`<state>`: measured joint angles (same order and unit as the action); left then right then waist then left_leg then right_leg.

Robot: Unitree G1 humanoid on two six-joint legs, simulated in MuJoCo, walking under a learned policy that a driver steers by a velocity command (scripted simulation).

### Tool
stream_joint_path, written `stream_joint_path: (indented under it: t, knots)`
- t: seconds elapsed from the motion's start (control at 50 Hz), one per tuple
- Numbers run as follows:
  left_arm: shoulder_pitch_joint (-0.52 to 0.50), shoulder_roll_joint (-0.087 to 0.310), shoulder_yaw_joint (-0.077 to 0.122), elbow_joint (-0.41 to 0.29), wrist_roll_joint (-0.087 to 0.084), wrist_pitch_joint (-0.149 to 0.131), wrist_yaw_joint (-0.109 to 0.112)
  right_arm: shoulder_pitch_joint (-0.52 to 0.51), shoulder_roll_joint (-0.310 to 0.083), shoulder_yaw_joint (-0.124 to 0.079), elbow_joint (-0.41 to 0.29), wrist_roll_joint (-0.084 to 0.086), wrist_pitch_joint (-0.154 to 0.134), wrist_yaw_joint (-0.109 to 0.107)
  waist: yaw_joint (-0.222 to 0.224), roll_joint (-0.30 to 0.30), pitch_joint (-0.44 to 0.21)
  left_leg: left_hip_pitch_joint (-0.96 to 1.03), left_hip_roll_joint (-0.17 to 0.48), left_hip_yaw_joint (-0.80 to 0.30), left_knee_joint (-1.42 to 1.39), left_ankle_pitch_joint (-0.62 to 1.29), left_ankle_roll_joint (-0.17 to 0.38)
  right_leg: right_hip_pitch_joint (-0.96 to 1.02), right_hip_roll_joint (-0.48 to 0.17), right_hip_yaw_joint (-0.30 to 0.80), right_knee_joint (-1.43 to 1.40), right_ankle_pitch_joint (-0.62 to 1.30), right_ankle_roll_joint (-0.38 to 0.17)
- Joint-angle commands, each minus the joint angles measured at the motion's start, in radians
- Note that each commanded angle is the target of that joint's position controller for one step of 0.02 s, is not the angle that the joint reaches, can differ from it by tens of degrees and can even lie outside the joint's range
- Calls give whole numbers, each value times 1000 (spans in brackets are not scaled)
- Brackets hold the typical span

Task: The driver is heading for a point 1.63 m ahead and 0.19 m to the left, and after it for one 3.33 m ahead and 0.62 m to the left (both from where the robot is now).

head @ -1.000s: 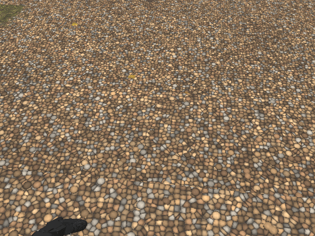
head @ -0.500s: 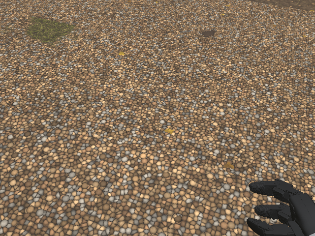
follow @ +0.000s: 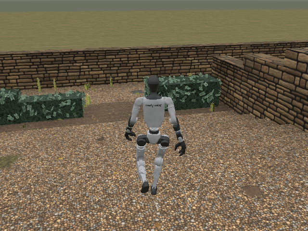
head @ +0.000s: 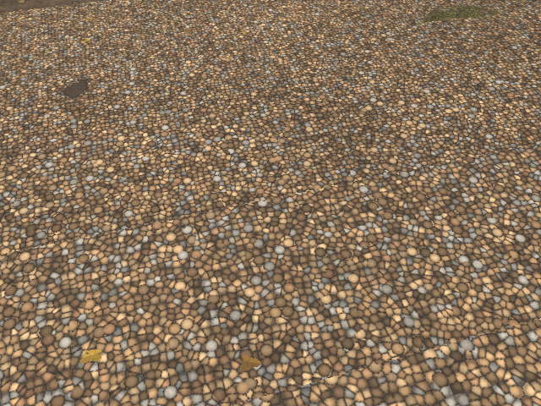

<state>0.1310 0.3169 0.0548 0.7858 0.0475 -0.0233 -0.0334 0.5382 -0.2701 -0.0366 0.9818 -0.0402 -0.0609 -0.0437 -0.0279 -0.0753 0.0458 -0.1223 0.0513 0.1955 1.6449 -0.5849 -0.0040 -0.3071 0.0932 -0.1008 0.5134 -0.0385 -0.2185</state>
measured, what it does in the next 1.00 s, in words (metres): goes down: left foot, then right foot 0.18 m lower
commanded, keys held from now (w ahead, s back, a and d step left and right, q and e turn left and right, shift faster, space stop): w+e+shift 0.18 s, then w+shift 0.26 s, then w+q+shift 0.56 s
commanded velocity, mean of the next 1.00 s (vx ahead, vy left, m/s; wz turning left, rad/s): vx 1.00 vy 0.00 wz -0.05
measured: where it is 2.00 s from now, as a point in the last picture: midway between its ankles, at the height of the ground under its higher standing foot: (257, 144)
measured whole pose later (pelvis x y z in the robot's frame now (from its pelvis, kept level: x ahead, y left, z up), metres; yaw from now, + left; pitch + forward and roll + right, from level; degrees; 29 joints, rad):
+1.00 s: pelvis +0.92 -0.09 -0.22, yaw +0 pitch +1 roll -3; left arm 0.50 0.25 0.05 1.04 0.02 -0.10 0.02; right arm 0.04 -0.29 -0.06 0.75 -0.03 -0.02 0.04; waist 0.03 0.04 0.08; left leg -0.75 0.05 0.11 0.96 -0.18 0.14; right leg 0.09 0.02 -0.25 0.52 -0.59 0.01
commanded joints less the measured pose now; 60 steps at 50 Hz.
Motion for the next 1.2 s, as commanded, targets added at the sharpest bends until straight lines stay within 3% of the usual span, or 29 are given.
stream_joint_path:
  t: [0.02,0.04,0.06,0.08,0.1,0.18,0.22,0.24,0.26,0.28,0.3,0.34,0.36,0.46,0.54,0.6,0.7,0.74,0.76,0.78,0.84,0.9,1.0,1.04,1.06,1.08,1.1,1.14,1.2]
  knots:
    - [545,281,76,127,-52,-3,32,-199,-123,5,-259,-23,-49,9,187,57,-232,-996,39,-246,100,84,41,1028,-321,473,125,712,-140]
    - [455,208,62,117,-44,0,45,-267,-153,-2,-264,-28,-55,19,128,185,-95,-973,44,-238,-77,145,20,803,-282,512,-12,491,-137]
    - [263,272,76,68,-21,-1,71,-254,-148,-7,-288,-29,-45,29,27,13,-121,-917,60,-339,-186,111,-29,625,-415,809,-155,56,-249]
    - [222,177,45,47,-16,-15,70,-268,-200,-22,-246,-49,-23,32,-3,195,-38,-815,91,-354,-273,80,-72,408,-397,810,-214,2,-254]
    - [169,164,38,23,-10,-35,62,-319,-197,-24,-282,-35,-6,30,-34,174,67,-704,118,-383,-436,107,-100,138,-421,854,-223,47,-274]
    - [143,179,53,31,-43,-75,42,-362,-99,-6,-288,8,-14,48,-42,147,47,-87,-8,-205,-812,515,-53,-287,-125,531,-175,103,-102]
    - [93,160,50,47,-45,-75,25,-28,-66,-20,-156,0,-18,56,-174,127,-91,321,-78,-166,-715,754,0,-341,-48,369,130,527,-8]
    - [-20,211,64,28,-54,-81,22,274,-138,-59,-84,-2,-13,47,-377,118,-235,510,-87,-155,-747,652,-10,-324,-26,324,438,674,46]
    - [-88,129,56,35,-47,-90,22,468,-197,-80,-9,-4,-16,40,-479,264,-233,520,-9,-226,-891,500,-4,-354,76,282,905,104,81]
    - [82,-27,24,-4,-46,-92,38,344,-208,-74,-29,-7,-31,43,-280,597,-161,382,245,-729,-1121,476,54,-451,171,301,1238,-450,91]
    - [252,-62,-1,-19,-48,-85,44,43,-152,-48,-96,11,-37,56,-26,481,-53,275,311,-1009,-1291,293,105,-581,69,301,1164,-389,63]
    - [155,22,18,3,-17,-32,29,-193,-89,-42,-168,13,-42,54,33,76,128,-117,270,-908,-1364,-148,205,-495,-35,263,978,-294,81]
    - [96,6,12,-31,-9,-14,19,-191,-108,-38,-148,11,-56,49,48,94,165,-194,256,-823,-1332,-58,225,-491,-59,277,907,-317,95]
    - [-60,27,3,-114,19,11,-31,-90,-201,-66,-69,25,-76,60,44,198,75,-235,158,-446,-1458,368,217,-216,-80,139,442,-98,134]
    - [-402,27,0,-182,10,-56,-14,147,-80,-44,-13,3,-89,36,-108,62,114,201,80,-441,-1278,330,192,-618,-153,142,202,239,126]
    - [-220,-26,-22,-106,-20,-55,-49,-46,-118,-52,-76,15,-67,42,-6,84,15,-269,21,-365,-1268,177,167,83,-124,73,81,619,144]
    - [163,50,-2,35,29,-53,32,18,-143,-60,-16,12,14,2,134,86,-47,-58,-46,-345,-433,606,155,327,-211,148,-294,575,180]
    - [333,150,28,88,31,-60,30,-154,-118,-70,-94,51,19,12,211,14,-55,-437,-161,-327,55,-62,153,622,-332,204,-192,742,166]
    - [317,136,13,87,38,-84,18,61,-17,-41,-113,97,1,3,40,-161,-191,-710,-50,-357,-11,-73,164,958,-468,213,198,1198,215]
    - [365,94,24,92,15,-90,19,15,-17,-35,-74,88,-10,-15,124,-187,-262,-887,-18,-338,-51,18,173,1059,-510,277,186,1035,191]
    - [252,35,17,116,3,-106,56,-155,-27,-39,-118,-22,13,30,32,-14,-150,-752,77,-271,-242,297,85,476,-497,366,-80,283,22]
    - [204,-31,-7,125,-22,-130,54,-365,2,-21,-242,1,33,77,-22,13,67,-698,134,-274,-448,375,79,151,-485,225,-187,359,78]
    - [135,85,12,102,-32,-96,62,-316,-73,-29,-242,24,44,109,-137,22,20,-139,-96,-8,-763,434,195,0,-321,-113,-39,821,176]
    - [77,167,29,86,-20,-69,73,97,-157,-77,-123,29,65,96,-348,-7,-221,391,-149,-103,-720,403,262,-148,-332,-111,579,840,205]
    - [85,87,18,87,-22,-63,53,64,-208,-89,-132,64,83,78,-311,226,-224,458,-25,-351,-860,254,343,-348,-130,-130,1115,-278,229]
    - [145,43,3,-21,-22,-76,48,-55,-294,-87,-200,59,86,78,-157,369,-306,514,148,-878,-1120,279,440,-526,-66,30,1269,-504,244]
    - [67,96,4,-84,-31,-93,44,-73,-292,-93,-220,24,91,55,-167,295,-254,541,231,-1128,-1339,115,495,-711,-58,158,1183,-424,250]
    - [86,117,6,-50,-13,-87,52,-170,-215,-79,-214,4,75,35,-35,33,23,134,191,-956,-1335,210,427,-572,-163,188,893,-350,245]
    - [130,85,2,-32,19,-5,61,-255,-175,-47,-229,36,12,52,85,64,68,-232,23,-682,-1315,460,389,-266,-189,173,589,-440,277]
Next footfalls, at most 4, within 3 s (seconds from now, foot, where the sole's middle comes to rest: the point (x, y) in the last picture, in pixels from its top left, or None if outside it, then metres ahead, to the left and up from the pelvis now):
0.24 left None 0.44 0.17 -0.78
0.74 right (327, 338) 0.75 -0.18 -0.96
1.06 left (280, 230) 1.16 -0.05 -0.96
1.56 right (287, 162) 1.66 -0.11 -1.14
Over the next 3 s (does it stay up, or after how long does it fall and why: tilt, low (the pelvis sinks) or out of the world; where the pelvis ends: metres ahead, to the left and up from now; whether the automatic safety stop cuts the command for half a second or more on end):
stays up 1.88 0.04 -0.35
